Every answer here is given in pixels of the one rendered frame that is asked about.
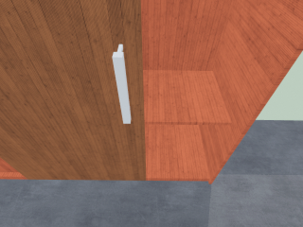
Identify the handle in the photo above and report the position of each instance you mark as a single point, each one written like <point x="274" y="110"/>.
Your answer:
<point x="121" y="84"/>

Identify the wardrobe door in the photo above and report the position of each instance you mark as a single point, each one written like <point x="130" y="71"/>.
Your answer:
<point x="60" y="114"/>
<point x="5" y="167"/>

